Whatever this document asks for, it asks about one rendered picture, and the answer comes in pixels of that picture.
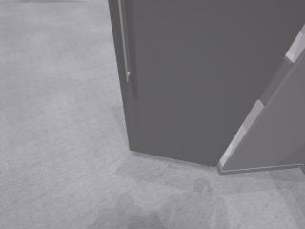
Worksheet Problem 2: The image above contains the handle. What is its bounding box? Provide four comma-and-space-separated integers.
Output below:
112, 0, 130, 83

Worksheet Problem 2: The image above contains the fridge door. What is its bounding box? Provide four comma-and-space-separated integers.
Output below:
108, 0, 305, 167

